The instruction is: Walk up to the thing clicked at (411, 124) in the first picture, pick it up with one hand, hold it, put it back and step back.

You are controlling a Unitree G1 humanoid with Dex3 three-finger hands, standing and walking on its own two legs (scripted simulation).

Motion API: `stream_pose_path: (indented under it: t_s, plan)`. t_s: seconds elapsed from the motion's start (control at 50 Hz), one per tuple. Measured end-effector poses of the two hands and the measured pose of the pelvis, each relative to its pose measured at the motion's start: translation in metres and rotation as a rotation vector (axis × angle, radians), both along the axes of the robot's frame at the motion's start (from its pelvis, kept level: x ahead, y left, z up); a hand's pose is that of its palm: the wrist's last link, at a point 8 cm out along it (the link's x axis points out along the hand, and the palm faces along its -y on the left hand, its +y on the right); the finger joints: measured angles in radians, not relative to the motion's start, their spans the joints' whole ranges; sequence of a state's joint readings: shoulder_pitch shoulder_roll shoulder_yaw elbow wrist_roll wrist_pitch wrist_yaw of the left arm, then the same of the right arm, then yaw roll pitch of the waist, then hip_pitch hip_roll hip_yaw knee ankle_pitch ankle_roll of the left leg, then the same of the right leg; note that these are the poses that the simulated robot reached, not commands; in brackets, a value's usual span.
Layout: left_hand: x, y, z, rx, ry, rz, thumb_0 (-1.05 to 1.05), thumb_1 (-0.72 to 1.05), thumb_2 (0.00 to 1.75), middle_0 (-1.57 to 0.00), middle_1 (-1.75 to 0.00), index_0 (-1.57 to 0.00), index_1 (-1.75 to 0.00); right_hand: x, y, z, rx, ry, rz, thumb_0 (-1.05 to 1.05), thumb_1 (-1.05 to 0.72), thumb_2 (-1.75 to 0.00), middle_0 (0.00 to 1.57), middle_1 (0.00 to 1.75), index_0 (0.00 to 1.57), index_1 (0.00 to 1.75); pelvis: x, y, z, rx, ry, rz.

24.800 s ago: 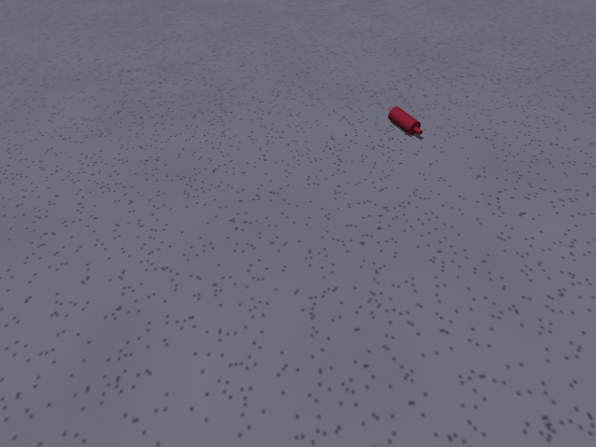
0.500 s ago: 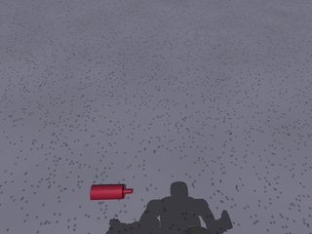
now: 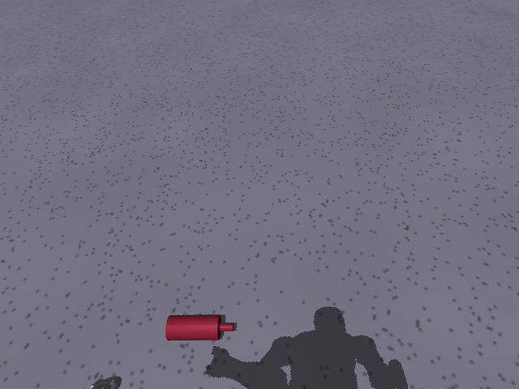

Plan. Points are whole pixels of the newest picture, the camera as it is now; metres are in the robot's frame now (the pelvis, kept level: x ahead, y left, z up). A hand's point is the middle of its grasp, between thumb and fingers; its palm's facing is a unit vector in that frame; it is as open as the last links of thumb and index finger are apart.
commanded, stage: walk up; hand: left
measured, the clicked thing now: (201, 327) +0.44 +0.28 -0.72
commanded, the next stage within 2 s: none
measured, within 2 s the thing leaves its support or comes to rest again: neither
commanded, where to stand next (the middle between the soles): +0.06 +0.01 m, yaw +2 degrees
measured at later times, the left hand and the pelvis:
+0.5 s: hand out of the picture +0.07 +0.26 -0.14, palm faces +0.03 -0.93 -0.36, open 7.4 cm; pelvis +0.01 +0.00 +0.02, yaw +1 degrees
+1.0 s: hand out of the picture +0.11 +0.26 -0.14, palm faces +0.06 -0.93 -0.35, open 7.4 cm; pelvis +0.00 +0.00 +0.01, yaw +2 degrees
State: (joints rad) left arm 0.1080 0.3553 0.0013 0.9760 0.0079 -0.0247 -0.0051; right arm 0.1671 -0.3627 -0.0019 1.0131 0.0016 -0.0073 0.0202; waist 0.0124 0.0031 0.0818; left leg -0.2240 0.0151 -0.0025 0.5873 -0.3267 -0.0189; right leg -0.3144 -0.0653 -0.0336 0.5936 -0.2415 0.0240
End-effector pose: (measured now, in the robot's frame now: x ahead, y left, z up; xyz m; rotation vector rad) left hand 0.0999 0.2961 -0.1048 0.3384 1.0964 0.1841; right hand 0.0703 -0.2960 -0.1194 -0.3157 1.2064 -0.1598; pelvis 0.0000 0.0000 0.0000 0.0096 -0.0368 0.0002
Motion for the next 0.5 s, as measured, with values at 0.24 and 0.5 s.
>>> stream_pose_path:
  t_s: [0.24, 0.5]
  plan:
    - [-0.004, 0.005, 0.001, -0.030, 0.029, 0.030, 0.01, 0.91, 0.90, -0.20, -0.30, -0.20, -0.30, 0.004, -0.003, 0.019, -0.033, 0.002, -0.002, 0.01, -0.90, -0.90, 0.20, 0.30, 0.20, 0.29, 0.003, 0.003, 0.011, -0.010, -0.011, 0.008]
    - [-0.039, 0.007, 0.008, -0.001, 0.136, 0.101, 0.01, 0.91, 0.90, -0.20, -0.30, -0.20, -0.30, 0.028, -0.001, 0.012, 0.004, 0.004, 0.025, 0.01, -0.90, -0.90, 0.20, 0.30, 0.20, 0.29, 0.008, -0.003, 0.016, -0.010, -0.005, 0.026]
